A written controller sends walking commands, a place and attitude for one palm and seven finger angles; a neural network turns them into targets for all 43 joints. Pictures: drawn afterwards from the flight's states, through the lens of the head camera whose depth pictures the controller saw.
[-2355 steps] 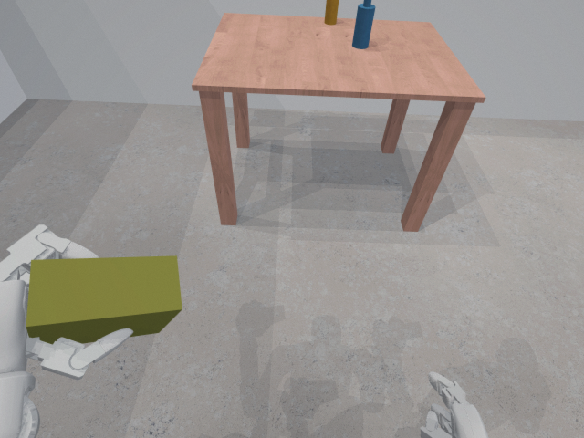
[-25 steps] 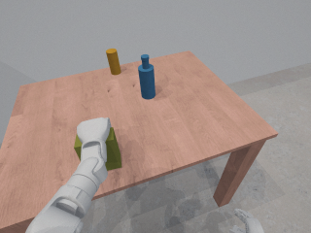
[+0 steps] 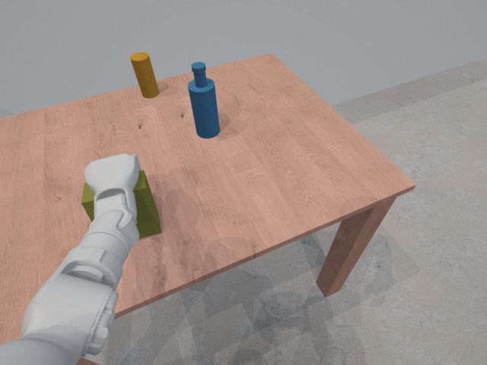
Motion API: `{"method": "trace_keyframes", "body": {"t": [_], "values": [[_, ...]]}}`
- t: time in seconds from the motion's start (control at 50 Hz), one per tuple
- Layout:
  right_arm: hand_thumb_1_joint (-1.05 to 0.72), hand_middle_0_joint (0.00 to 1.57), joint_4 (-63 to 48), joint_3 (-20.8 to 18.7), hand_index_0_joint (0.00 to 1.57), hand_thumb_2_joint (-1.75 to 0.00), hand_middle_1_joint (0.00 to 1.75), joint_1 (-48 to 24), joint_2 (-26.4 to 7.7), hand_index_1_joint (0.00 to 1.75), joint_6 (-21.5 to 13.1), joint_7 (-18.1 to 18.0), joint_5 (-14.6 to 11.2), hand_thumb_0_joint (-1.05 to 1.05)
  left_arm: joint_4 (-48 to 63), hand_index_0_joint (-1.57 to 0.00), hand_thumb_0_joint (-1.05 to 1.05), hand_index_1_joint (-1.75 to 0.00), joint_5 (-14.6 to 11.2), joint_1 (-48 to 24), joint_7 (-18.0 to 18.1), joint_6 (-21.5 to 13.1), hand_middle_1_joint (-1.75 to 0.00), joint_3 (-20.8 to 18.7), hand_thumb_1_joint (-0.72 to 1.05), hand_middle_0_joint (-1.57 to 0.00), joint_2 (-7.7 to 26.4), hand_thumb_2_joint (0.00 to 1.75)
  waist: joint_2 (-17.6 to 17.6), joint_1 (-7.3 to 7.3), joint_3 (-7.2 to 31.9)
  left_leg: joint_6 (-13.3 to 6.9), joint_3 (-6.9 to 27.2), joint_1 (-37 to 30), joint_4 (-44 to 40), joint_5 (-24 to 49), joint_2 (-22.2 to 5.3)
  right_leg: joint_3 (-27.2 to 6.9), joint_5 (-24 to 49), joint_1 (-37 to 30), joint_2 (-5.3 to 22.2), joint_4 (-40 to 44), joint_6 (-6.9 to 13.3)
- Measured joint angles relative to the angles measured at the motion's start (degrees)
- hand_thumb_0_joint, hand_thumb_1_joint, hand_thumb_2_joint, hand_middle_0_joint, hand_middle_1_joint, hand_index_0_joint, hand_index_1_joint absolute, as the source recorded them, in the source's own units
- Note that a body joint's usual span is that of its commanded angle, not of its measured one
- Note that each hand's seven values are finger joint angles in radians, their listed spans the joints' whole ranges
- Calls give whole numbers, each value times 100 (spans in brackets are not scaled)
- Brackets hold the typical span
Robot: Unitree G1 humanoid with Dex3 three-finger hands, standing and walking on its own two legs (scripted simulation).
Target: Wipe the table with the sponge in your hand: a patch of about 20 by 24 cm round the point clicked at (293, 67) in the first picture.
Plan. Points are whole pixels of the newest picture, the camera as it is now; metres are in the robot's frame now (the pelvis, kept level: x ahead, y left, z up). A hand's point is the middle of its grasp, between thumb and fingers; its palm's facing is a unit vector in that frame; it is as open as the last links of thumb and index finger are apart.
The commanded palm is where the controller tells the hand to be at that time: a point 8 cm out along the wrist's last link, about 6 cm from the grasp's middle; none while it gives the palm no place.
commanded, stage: wipe forward along the middle lane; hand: left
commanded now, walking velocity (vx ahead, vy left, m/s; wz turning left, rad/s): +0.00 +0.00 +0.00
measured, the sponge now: (128, 216) +0.40 +0.24 -0.02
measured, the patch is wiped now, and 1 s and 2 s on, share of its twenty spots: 0.95 0.95 0.95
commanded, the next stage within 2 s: slide back across to the first lane in 0.62 s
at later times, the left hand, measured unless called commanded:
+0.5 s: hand (116, 179) +0.46 +0.26 +0.04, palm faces -0.10 -0.01 -0.99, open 10.1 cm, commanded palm +0.45 +0.26 +0.07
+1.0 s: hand (102, 167) +0.49 +0.29 +0.04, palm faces -0.08 -0.04 -1.00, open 10.1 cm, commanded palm +0.46 +0.30 +0.09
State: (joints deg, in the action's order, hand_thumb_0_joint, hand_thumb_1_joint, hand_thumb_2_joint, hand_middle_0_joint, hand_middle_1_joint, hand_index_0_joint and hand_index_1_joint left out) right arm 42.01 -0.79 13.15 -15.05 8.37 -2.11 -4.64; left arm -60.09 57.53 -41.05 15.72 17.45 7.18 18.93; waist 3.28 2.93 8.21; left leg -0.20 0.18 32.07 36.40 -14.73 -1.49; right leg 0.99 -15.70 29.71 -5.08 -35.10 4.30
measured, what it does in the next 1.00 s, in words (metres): stands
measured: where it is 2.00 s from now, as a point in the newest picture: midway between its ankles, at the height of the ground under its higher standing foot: outside the picture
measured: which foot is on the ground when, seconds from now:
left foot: down 0.00-1.00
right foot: down 0.00-1.00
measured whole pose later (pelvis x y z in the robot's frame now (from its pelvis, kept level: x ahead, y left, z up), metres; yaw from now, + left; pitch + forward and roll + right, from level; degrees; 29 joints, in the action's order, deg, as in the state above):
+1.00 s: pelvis +0.01 +0.05 -0.01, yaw -2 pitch +16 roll -3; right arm 42.2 -0.5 19.3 -14.0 7.2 0.1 -3.4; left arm -68.4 60.8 -51.7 15.9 16.7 0.8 25.9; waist 2.7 7.1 9.3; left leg -3.0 -1.5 39.9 41.1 -17.6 -0.8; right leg -0.7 -16.2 36.0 -4.3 -35.9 0.9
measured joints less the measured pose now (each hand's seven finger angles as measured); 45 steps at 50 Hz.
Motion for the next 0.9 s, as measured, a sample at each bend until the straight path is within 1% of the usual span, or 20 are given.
{"method": "trace_keyframes", "body": {"t": [0.18, 0.26, 0.44, 0.52, 0.74, 0.8, 0.9], "values": [[-91, 20, -51, 22, 20, -90, 29, -30, 21, 30, -42, 38, 19, 1, -286, -78, 0, -133, 74, -325, 16, 11, -130, 20, -56, -77, 22, 107, -5, 53, 24, -4, 21, 190, 92, -33, 30, 20, -20, 149, 30, -31, -54], [-91, 20, -62, 36, 20, -90, 29, -58, 43, 30, -50, 54, 37, 1, -411, -78, 0, -133, 79, -463, 59, 17, -130, -38, -56, -77, 42, 107, -22, 72, 47, -18, 9, 280, 141, -50, 40, 9, -27, 230, 42, -61, -83], [-90, 21, -90, 62, 20, -90, 29, -19, 67, 30, -59, 87, 66, 1, -719, -78, 1, -133, 157, -832, 78, 57, -130, -81, -55, -77, 126, 107, -65, 173, 64, -75, 1, 509, 281, -91, 68, 5, -35, 421, 71, -128, -152], [-90, 21, -60, 78, 20, -90, 29, 31, 68, 30, -87, 89, 81, 1, -933, -78, 1, -133, 196, -1082, 80, 71, -130, -123, -55, -77, 194, 107, -80, 242, 54, -106, 1, 651, 364, -109, 81, 9, -41, 544, 84, -178, -184], [-90, 21, 27, 55, 20, -90, 29, 330, 62, 30, -188, 142, 137, 1, -1405, -77, 1, -134, 299, -1705, 22, 136, -130, -243, -55, -77, 532, 107, -73, 453, 63, -187, -38, 1093, 610, -192, 68, -24, -48, 941, 75, -304, -263], [-90, 21, 37, 39, 20, -90, 29, 436, 60, 30, -188, 161, 147, 1, -1374, -77, 1, -134, 314, -1704, -22, 103, -131, -350, -55, -77, 612, 107, -62, 474, 80, -210, -71, 1152, 646, -222, 55, -58, -49, 997, 64, -310, -284], [-90, 21, 22, 6, 20, -90, 29, 607, 69, 30, -151, 192, 144, 1, -1063, -77, 1, -134, 330, -1379, -5, -28, -131, -525, -55, -76, 677, 107, -30, 448, 115, -248, -138, 1035, 599, -267, 48, -131, -53, 883, 60, -229, -317]]}}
